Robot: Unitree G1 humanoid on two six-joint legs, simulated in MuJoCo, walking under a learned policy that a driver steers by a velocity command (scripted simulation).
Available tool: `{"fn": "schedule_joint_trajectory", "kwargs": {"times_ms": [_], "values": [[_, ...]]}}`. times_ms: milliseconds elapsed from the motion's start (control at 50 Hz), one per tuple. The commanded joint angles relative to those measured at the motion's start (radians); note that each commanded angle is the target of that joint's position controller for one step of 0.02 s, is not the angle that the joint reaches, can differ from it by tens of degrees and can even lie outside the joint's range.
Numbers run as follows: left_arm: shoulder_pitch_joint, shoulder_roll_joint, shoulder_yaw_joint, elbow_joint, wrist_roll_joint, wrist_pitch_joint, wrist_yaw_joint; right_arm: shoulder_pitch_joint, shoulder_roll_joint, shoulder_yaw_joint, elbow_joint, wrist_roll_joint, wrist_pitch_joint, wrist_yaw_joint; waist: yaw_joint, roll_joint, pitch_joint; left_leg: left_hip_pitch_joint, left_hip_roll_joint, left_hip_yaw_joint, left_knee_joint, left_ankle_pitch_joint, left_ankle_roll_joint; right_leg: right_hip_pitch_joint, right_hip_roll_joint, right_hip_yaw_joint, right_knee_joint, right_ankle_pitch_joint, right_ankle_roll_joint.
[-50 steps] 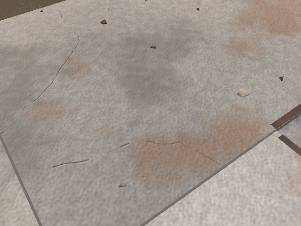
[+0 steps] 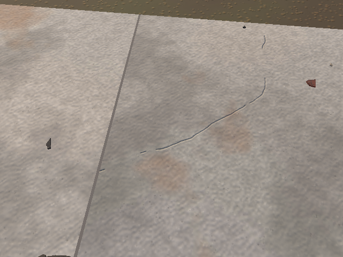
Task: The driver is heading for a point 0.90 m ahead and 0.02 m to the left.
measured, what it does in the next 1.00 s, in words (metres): steps on the spot: right foot, then left foot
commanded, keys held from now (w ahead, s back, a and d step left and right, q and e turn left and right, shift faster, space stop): q+shift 0.20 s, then shift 0.40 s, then e+shift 0.40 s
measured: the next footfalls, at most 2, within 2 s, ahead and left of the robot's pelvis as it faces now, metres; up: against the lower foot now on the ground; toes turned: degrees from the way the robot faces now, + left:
right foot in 0.14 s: +0.11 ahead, -0.14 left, +0.00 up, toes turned +18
left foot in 0.58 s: +0.00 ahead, +0.04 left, +0.00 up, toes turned +19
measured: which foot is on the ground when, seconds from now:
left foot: down 0.00-0.16, up 0.18-0.56, down 0.58-1.00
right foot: up 0.00-0.12, down 0.14-0.58, up 0.60-1.00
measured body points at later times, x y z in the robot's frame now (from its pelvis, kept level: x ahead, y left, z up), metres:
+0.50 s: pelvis +0.03 -0.06 +0.01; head +0.07 -0.07 +0.46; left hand +0.02 +0.23 -0.09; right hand +0.26 -0.27 -0.11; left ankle -0.05 +0.05 -0.69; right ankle +0.08 -0.16 -0.73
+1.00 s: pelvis +0.01 -0.09 -0.01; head +0.04 -0.10 +0.44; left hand +0.05 +0.21 -0.11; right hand +0.20 -0.33 -0.13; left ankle -0.04 +0.03 -0.73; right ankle +0.00 -0.17 -0.73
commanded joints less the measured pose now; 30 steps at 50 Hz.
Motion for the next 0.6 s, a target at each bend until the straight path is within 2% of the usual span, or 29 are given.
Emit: {"fn": "schedule_joint_trajectory", "kwargs": {"times_ms": [20,80,120,140,160,180,200,220,240,260,300,340,380,460,520,540,560,580,600], "values": [[-0.014,0.098,0.026,-0.063,-0.009,-0.023,0.004,0.008,-0.17,-0.05,-0.065,-0.005,-0.008,0.001,0.007,0.107,-0.136,0.146,0.26,-0.383,-0.136,-0.193,0.066,0.029,0.05,-0.014,-0.085,-0.001,-0.018],[0.015,0.109,0.029,-0.054,-0.021,-0.037,0.01,-0.022,-0.173,-0.05,-0.07,-0.006,-0.008,0.008,0.023,0.144,-0.132,0.109,0.243,-0.426,-0.111,-0.119,0.043,0.162,0.089,-0.018,-0.233,-0.023,-0.041],[0.078,0.127,0.036,-0.04,-0.02,-0.046,0.025,-0.06,-0.164,-0.045,-0.076,0.005,-0.013,0.01,0.069,0.151,-0.124,0.021,0.197,-0.437,-0.098,-0.215,-0.019,0.336,0.084,-0.019,-0.449,0.046,-0.051],[0.086,0.166,0.047,-0.038,-0.017,-0.05,0.036,-0.032,-0.134,-0.036,-0.071,0.014,-0.02,0.007,0.067,0.069,-0.135,-0.058,0.131,-0.371,-0.036,-0.426,-0.074,0.451,-0.01,0.04,-0.586,0.064,-0.071],[0.08,0.259,0.064,-0.066,-0.006,-0.045,0.04,0.014,-0.084,-0.024,-0.085,0.028,-0.025,-0.001,0.049,-0.113,-0.191,-0.161,0.022,-0.168,0.195,-0.551,-0.135,0.541,-0.272,0.291,-0.671,-0.094,-0.159],[-0.005,0.279,0.063,-0.086,0.012,-0.039,0.03,0.017,-0.143,-0.038,-0.08,-0.002,-0.028,-0.007,0.039,-0.17,-0.136,-0.259,-0.014,0.035,0.457,-0.511,-0.15,0.439,-0.4,0.424,-0.715,-0.052,-0.242],[-0.004,0.198,0.048,-0.081,0.008,-0.033,0.025,-0.021,-0.209,-0.053,-0.074,-0.024,-0.027,-0.003,0.042,-0.092,-0.11,-0.227,0.086,0.065,0.577,-0.425,-0.157,0.366,-0.364,0.303,-0.673,0.097,-0.263],[-0.022,0.149,0.034,-0.08,0.002,-0.031,0.018,0.001,-0.188,-0.049,-0.063,-0.025,-0.021,0.008,0.023,-0.072,-0.102,-0.185,0.094,0.075,0.647,-0.37,-0.148,0.323,-0.288,0.184,-0.625,0.215,-0.243],[-0.03,0.137,0.03,-0.082,-0.001,-0.031,0.011,0.033,-0.166,-0.041,-0.05,-0.022,-0.01,0.019,0.01,-0.081,-0.108,-0.172,0.094,0.088,0.727,-0.336,-0.145,0.319,-0.236,0.099,-0.596,0.3,-0.227],[-0.027,0.134,0.028,-0.086,0.0,-0.03,0.01,0.058,-0.153,-0.034,-0.04,-0.013,-0.002,0.029,0.012,-0.112,-0.112,-0.177,0.092,0.111,0.795,-0.328,-0.146,0.325,-0.213,0.051,-0.577,0.381,-0.228],[0.033,0.134,0.03,-0.076,0.001,-0.035,0.004,0.027,-0.144,-0.022,-0.043,0.003,0.005,0.032,0.041,-0.116,-0.106,-0.203,0.105,0.141,0.797,-0.335,-0.156,0.37,-0.205,0.009,-0.553,0.5,-0.238],[0.105,0.15,0.039,-0.052,0.001,-0.04,0.0,-0.026,-0.129,-0.01,-0.054,0.005,0.008,0.026,0.078,-0.132,-0.1,-0.236,0.115,0.142,0.727,-0.353,-0.166,0.45,-0.215,0.01,-0.533,0.561,-0.248],[0.148,0.164,0.047,-0.031,-0.001,-0.044,-0.003,-0.053,-0.113,0.0,-0.055,0.007,0.011,0.021,0.096,-0.156,-0.11,-0.229,0.118,0.135,0.637,-0.377,-0.168,0.506,-0.227,0.013,-0.512,0.601,-0.253],[0.149,0.172,0.053,-0.012,0.0,-0.043,-0.017,-0.079,-0.076,0.025,-0.047,0.013,0.014,0.013,0.098,-0.2,-0.134,-0.066,0.144,0.188,0.402,-0.429,-0.147,0.466,-0.232,-0.016,-0.495,0.582,-0.254],[0.167,0.18,0.057,0.016,0.001,-0.03,-0.029,-0.08,-0.065,0.04,-0.033,0.02,0.009,0.003,0.101,-0.236,-0.137,0.065,0.15,0.244,0.201,-0.408,-0.12,0.428,-0.232,-0.019,-0.469,0.621,-0.254],[0.167,0.179,0.056,0.026,-0.005,-0.024,-0.03,-0.054,-0.054,0.045,-0.017,0.018,0.003,-0.001,0.08,-0.223,-0.136,0.125,0.152,0.256,0.076,-0.327,-0.106,0.411,-0.223,-0.031,-0.439,0.639,-0.239],[0.167,0.174,0.054,0.036,-0.014,-0.02,-0.031,-0.024,-0.047,0.051,0.002,0.009,-0.007,-0.007,0.055,-0.193,-0.133,0.218,0.158,0.26,-0.109,-0.176,-0.091,0.366,-0.211,-0.05,-0.404,0.615,-0.203],[0.206,0.153,0.05,0.046,-0.015,-0.023,-0.031,-0.031,-0.076,0.051,0.005,-0.005,-0.019,-0.013,0.067,-0.127,-0.152,0.336,0.226,0.165,-0.191,-0.071,-0.067,0.279,-0.193,-0.066,-0.371,0.49,-0.145],[0.25,0.077,0.031,0.023,-0.003,-0.027,-0.039,-0.032,-0.135,0.049,-0.009,-0.02,-0.029,-0.016,0.093,0.109,-0.2,0.47,0.479,-0.114,-0.217,0.057,-0.024,0.133,-0.117,-0.144,-0.22,0.096,-0.083]]}}
Over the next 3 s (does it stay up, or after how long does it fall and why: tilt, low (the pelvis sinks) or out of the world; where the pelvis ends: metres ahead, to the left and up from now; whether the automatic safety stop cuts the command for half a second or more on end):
stays up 0.52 0.06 -0.04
